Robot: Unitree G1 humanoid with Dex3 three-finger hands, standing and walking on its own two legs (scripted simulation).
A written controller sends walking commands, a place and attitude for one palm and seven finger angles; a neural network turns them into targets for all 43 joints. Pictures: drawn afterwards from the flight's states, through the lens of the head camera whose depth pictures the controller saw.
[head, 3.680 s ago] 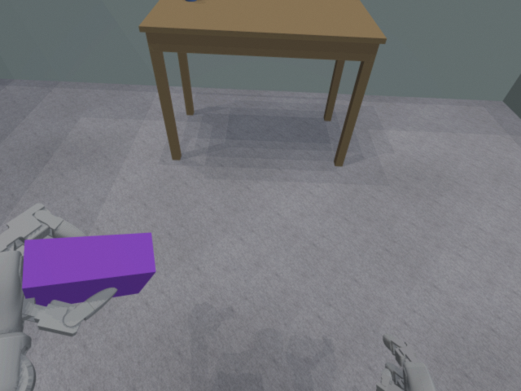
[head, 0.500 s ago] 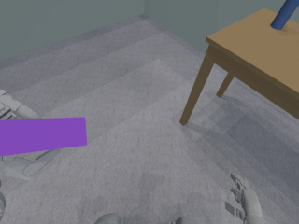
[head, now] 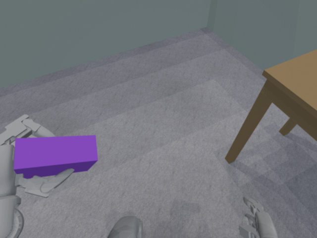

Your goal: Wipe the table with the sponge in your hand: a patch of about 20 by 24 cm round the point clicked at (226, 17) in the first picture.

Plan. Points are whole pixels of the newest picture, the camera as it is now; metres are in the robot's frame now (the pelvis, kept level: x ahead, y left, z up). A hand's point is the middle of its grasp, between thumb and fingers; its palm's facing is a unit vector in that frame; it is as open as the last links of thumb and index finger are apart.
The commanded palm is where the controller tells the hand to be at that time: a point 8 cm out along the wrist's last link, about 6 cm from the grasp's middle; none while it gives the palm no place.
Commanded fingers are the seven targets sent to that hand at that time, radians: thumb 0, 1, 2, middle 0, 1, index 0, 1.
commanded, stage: walk to a spot facing it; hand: left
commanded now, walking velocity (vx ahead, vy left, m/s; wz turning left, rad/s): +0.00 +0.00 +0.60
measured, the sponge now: (69, 156) +0.24 +0.18 +0.14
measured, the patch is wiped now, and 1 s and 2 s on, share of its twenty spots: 0.00 0.00 0.00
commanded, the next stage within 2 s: turn to face it in 0.18 s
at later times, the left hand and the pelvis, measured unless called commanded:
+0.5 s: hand (19, 140) +0.24 +0.25 +0.20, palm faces +0.53 -0.72 -0.45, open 9.3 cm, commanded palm +0.20 +0.29 +0.18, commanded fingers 0.00 0.10 1.30 -1.20 -1.60 -1.20 -1.60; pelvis +0.08 -0.01 +0.00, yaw +8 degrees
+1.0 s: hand (77, 128) +0.27 +0.16 +0.19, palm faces +0.30 -0.83 -0.48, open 9.3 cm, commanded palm +0.23 +0.21 +0.18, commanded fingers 0.00 0.10 1.30 -1.20 -1.60 -1.20 -1.60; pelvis +0.04 -0.06 +0.00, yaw -6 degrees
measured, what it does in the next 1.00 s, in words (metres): steps on the spot: left foot, then right foot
